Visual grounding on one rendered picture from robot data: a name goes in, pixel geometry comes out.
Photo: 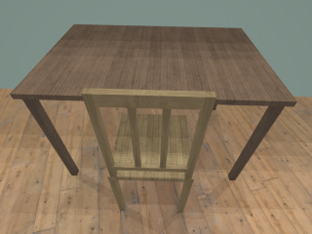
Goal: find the chair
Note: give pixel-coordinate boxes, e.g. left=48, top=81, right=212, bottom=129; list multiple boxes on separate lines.
left=81, top=88, right=216, bottom=214

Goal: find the table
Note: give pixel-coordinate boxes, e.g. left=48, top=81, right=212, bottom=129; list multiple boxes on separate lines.
left=10, top=24, right=297, bottom=180

